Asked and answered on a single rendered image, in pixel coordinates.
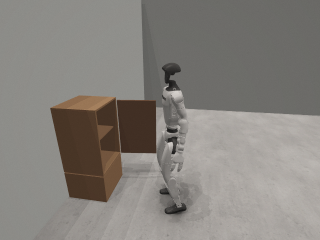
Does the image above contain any left robot upper arm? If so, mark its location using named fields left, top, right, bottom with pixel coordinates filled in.
left=170, top=91, right=189, bottom=126

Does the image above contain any left robot hand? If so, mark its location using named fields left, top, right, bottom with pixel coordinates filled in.
left=170, top=152, right=184, bottom=172

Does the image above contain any left robot shin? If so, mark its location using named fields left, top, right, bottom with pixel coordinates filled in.
left=164, top=177, right=182, bottom=208

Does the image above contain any cupboard door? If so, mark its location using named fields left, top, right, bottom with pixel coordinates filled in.
left=117, top=100, right=157, bottom=154

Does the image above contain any left robot forearm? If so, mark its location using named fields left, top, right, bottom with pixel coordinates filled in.
left=175, top=119, right=189, bottom=153

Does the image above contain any robot left foot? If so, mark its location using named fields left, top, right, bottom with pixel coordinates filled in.
left=164, top=203, right=187, bottom=215

